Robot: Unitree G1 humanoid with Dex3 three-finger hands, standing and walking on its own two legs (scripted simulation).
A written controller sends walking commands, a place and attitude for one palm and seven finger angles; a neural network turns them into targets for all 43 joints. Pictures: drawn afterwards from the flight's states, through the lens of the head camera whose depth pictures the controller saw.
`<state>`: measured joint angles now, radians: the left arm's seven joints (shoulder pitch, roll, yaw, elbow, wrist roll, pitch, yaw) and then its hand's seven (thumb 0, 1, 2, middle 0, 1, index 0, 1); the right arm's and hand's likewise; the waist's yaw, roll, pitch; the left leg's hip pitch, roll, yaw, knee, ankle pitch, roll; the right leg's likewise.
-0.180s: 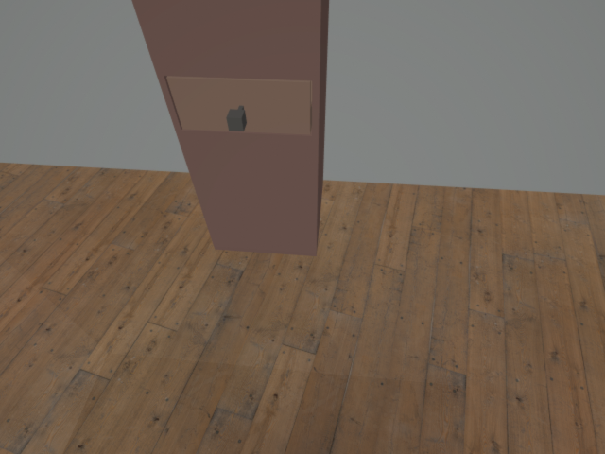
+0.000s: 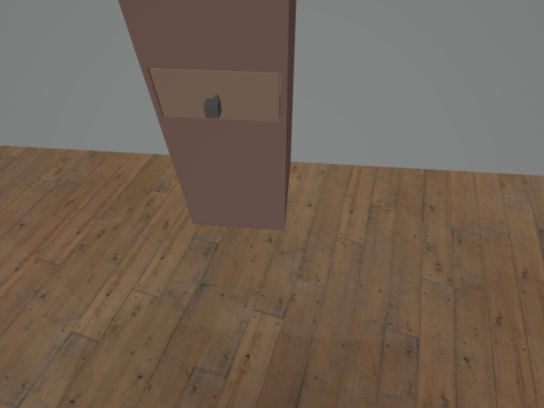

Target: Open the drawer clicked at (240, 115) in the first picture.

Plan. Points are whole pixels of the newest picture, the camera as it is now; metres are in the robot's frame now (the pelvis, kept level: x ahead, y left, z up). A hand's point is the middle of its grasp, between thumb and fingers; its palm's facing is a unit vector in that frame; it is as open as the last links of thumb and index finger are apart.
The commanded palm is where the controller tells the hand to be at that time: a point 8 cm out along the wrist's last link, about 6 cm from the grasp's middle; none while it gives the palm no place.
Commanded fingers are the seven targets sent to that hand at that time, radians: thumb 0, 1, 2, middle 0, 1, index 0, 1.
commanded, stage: stand and wait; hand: left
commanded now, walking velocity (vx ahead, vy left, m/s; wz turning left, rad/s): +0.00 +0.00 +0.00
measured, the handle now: (214, 104) +0.93 +0.23 -0.09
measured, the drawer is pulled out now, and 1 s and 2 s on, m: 0.00 0.00 0.00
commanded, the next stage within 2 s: look at it before walking up in 0.10 s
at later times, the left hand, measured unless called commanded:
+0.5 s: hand out of the picture +0.07 +0.23 -0.16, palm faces -0.02 -0.95 -0.32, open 7.4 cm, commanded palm none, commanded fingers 0.00 0.90 0.90 -0.20 -0.30 -0.20 -0.30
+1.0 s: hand out of the picture +0.06 +0.22 -0.17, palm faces +0.00 -0.97 -0.25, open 7.4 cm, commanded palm none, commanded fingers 0.00 0.90 0.90 -0.20 -0.30 -0.20 -0.30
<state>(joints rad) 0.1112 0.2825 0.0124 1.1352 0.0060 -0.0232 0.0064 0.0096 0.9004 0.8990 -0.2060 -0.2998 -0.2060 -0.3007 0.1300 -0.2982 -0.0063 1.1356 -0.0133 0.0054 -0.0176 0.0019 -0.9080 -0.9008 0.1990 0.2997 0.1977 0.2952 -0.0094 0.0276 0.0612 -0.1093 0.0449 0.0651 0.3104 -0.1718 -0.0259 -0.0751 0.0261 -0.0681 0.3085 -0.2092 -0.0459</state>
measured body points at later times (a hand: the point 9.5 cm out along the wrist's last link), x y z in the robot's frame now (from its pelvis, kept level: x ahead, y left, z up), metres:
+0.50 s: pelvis +0.00 +0.00 +0.00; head +0.02 -0.01 +0.45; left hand +0.08 +0.28 -0.14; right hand +0.06 -0.28 -0.15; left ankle +0.00 +0.13 -0.75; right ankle -0.02 -0.08 -0.75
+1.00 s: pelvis +0.02 +0.01 -0.01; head +0.03 +0.00 +0.44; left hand +0.06 +0.27 -0.15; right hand +0.04 -0.25 -0.16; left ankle +0.00 +0.13 -0.75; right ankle -0.02 -0.08 -0.75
